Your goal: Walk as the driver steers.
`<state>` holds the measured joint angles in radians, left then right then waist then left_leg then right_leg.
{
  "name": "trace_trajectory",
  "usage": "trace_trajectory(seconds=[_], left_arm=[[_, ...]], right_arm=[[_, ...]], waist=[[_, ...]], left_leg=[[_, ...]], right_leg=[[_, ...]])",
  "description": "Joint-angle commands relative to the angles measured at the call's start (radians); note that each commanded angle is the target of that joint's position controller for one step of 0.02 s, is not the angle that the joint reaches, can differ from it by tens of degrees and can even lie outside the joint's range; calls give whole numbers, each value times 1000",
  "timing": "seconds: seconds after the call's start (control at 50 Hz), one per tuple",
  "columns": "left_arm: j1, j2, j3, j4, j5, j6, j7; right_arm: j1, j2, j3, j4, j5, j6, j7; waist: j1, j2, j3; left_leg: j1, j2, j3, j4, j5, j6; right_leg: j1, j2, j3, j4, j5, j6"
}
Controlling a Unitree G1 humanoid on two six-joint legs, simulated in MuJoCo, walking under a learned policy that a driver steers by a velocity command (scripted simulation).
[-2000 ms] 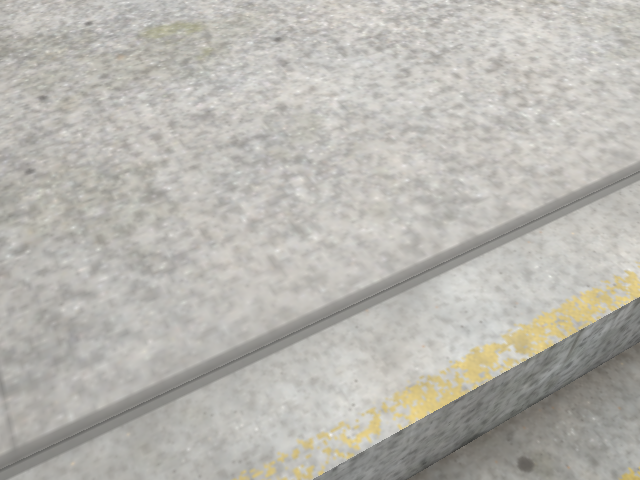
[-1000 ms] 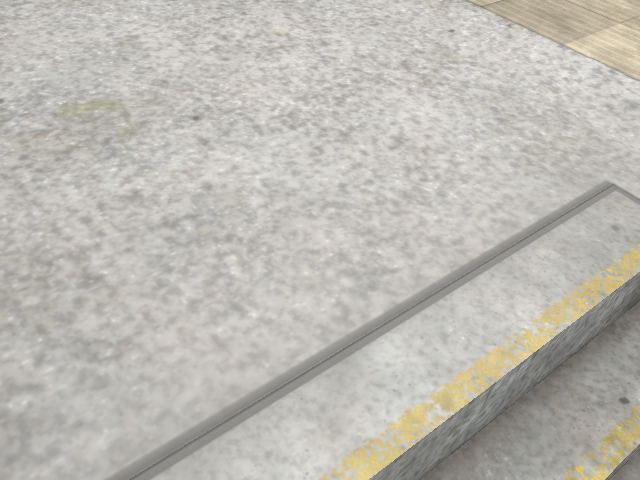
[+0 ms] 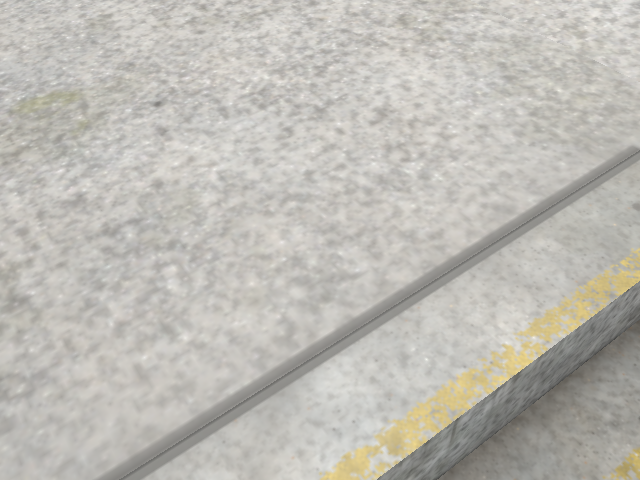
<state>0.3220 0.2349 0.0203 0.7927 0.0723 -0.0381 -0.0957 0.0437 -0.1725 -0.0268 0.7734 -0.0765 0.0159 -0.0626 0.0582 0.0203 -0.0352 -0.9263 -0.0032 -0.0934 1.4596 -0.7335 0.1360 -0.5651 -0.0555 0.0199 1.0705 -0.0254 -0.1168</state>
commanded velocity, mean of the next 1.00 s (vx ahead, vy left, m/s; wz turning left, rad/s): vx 0.36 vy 0.00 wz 0.49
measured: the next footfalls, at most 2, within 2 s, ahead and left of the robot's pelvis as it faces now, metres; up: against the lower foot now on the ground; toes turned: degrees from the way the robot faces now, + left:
right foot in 0.04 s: +0.03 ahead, -0.15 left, -0.24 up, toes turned +1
left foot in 0.58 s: +0.15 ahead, +0.13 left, -0.02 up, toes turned +11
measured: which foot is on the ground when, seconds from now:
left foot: down 0.00-0.00, up 0.02-0.56, down 0.58-1.00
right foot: up 0.00-0.02, down 0.04-0.56, up 0.58-1.00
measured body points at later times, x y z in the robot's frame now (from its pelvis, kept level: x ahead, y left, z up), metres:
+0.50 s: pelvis +0.08 -0.02 -0.02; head +0.11 -0.04 +0.43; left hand -0.04 +0.16 -0.16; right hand +0.36 -0.14 -0.11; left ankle +0.11 +0.12 -0.52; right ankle +0.00 -0.15 -0.78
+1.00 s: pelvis +0.16 +0.02 +0.13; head +0.16 +0.01 +0.58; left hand +0.30 +0.33 +0.08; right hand +0.34 -0.16 -0.01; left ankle +0.12 +0.12 -0.59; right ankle +0.24 -0.08 -0.50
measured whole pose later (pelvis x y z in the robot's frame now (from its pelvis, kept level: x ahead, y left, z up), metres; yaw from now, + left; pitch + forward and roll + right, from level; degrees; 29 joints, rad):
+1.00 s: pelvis +0.16 +0.02 +0.13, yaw +29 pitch +7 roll +0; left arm -0.06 0.21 0.00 0.73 0.09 0.01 0.03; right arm 0.29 -0.21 -0.02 0.87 0.01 -0.12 0.04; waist -0.09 0.04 -0.16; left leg -0.48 -0.19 -0.25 0.75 -0.36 0.05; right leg -0.79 0.00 0.01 1.30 -0.39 0.06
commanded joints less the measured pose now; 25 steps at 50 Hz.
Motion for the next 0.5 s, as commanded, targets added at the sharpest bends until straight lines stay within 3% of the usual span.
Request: trace_trajectory(seconds=[0.02, 0.04, 0.06, 0.08, 0.1, 0.12, 0.14, 0.16, 0.18, 0.2, 0.22, 0.24, 0.26, 0.28, 0.3, 0.32, 0.34, 0.38, 0.4, 0.42, 0.44, 0.46, 0.48, 0.5], left_arm=[[515, -39, -35, 187, 104, 50, -118], [423, 0, -31, 187, 116, 49, -147], [423, 46, -20, 167, 129, 39, -132], [158, 315, 6, 96, 7, 60, -113], [95, 328, 29, 32, 11, 38, -88], [7, 331, 40, 13, 4, 18, -56], [101, 289, 5, 31, 0, -19, -35], [229, 197, -30, 94, 19, -50, 5], [181, 138, -43, 62, 8, -52, 32], [183, 87, -51, 85, -11, -43, 41], [201, 28, -61, 96, -18, -44, 45], [257, 11, -68, 111, -15, -50, 40], [352, 27, -66, 154, 7, -55, 27], [417, 20, -71, 188, 31, -60, 20], [439, 22, -70, 205, 45, -63, 19], [442, 22, -68, 225, 57, -62, 15], [409, 7, -72, 237, 85, -55, 11], [253, 38, -65, 222, 76, -44, 1], [78, 49, -67, 177, 73, -36, -15], [73, 90, -68, 200, 58, -38, -25], [75, 163, -56, 223, 43, -49, -37], [33, 267, -22, 225, 46, -58, -47], [-13, 315, 3, 202, 37, -62, -42], [169, 294, 1, 263, 47, -54, -54]], right_arm=[[-351, -125, 32, -326, 46, 0, 60], [-168, -5, 62, -268, 87, 32, 63], [51, 31, 73, -188, 119, 19, 100], [474, 30, 75, -107, 54, 23, 153], [505, -93, 41, -56, 63, -37, 168], [445, -103, 46, -17, 71, -59, 183], [283, -128, 44, -5, 56, -72, 159], [134, -102, 62, -14, 36, -75, 128], [72, -122, 51, -9, 21, -81, 121], [12, -121, 48, -18, 17, -82, 118], [-50, -125, 41, -5, 15, -80, 121], [-75, -148, 34, 4, 22, -80, 126], [-96, -142, 42, 1, 38, -77, 132], [-88, -122, 49, 6, 45, -77, 141], [-86, -91, 57, 1, 44, -75, 153], [-145, -80, 59, -30, 55, -75, 167], [-184, -55, 65, -57, 62, -66, 170], [-161, -47, 71, -89, 64, -20, 199], [-142, -80, 68, -100, 75, 6, 207], [-211, -108, 63, -134, 91, 29, 208], [-165, -101, 53, -139, 92, 49, 211], [-91, -114, 48, -147, 95, 64, 215], [-30, -149, 32, -128, 84, 56, 211], [-100, -171, 29, -107, 100, 51, 197]], waist=[[196, -54, 92], [115, -187, 141], [47, -74, 54], [-235, -263, -89], [-164, -187, -165], [-114, -122, -133], [-26, -23, -20], [49, 93, -69], [44, 96, -95], [63, -42, -95], [81, -145, -74], [94, -187, -58], [110, -212, -38], [107, -208, -24], [104, -198, -7], [99, -186, 16], [78, -158, 26], [-47, -173, 19], [-119, -139, 4], [-130, -180, -35], [-181, -241, -91], [-230, -265, -120], [-225, -278, -191], [-107, -282, -283]], left_leg=[[-532, -96, 198, 160, 278, -48], [-368, -117, 180, 382, 148, 2], [-219, -100, 59, 506, 134, -7], [-262, -28, -108, 851, 209, -126], [-600, -174, -122, 1336, 21, -144], [-925, -63, -252, 1451, 243, -164], [-1136, -39, -318, 1499, 396, -151], [-1070, -26, -268, 1438, 539, -109], [-847, -22, -168, 1270, 658, -71], [-748, -17, -111, 1209, 634, -41], [-712, -6, -91, 1125, 568, -19], [-741, -6, -76, 1113, 528, -2], [-833, -8, -75, 1170, 515, 24], [-912, 3, -79, 1180, 541, 48], [-953, 8, -65, 1164, 562, 62], [-944, 22, -18, 1101, 560, 95], [-897, 51, 0, 988, 591, 125], [-553, 101, 136, 768, 579, 191], [-210, 83, 179, 542, 561, 190], [-42, 13, 225, 436, 419, 107], [17, -58, 309, 425, 423, 55], [35, -81, 295, 217, 436, 39], [26, -149, 329, 8, 311, -4], [109, -221, 358, -121, 171, -1]], right_leg=[[476, 24, -170, -506, 364, -100], [273, 19, -201, -704, 269, -132], [190, -75, -96, -574, 429, -175], [-23, -491, 675, -650, 652, -560], [299, -556, 732, -703, 646, -608], [555, -667, 924, -828, -67, -557], [746, -634, 1044, -889, -440, -461], [799, -468, 861, -822, -375, -315], [675, -328, 624, -798, -372, -198], [572, -270, 476, -797, -391, -192], [526, -240, 340, -786, -390, -170], [543, -238, 270, -782, -347, -156], [599, -256, 245, -791, -284, -163], [675, -272, 217, -796, -251, -153], [706, -273, 172, -809, -217, -147], [682, -280, 126, -849, -173, -146], [620, -270, 71, -893, -171, -124], [335, -238, -88, -1016, -101, -110], [58, -204, -204, -1093, 27, -120], [-29, -223, -199, -1123, 370, -200], [63, -267, -202, -1049, 964, -265], [247, -337, -181, -976, 1451, -290], [480, -345, -180, -877, 1653, -295], [542, -315, -156, -761, 1901, -333]])
Velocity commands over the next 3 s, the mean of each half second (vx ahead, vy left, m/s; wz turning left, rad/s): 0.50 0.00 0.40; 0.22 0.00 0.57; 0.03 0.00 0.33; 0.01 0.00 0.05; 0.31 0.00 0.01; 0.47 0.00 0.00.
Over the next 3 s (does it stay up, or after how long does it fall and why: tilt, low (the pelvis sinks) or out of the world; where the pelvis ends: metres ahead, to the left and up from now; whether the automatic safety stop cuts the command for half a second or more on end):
stays up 0.49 0.21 0.36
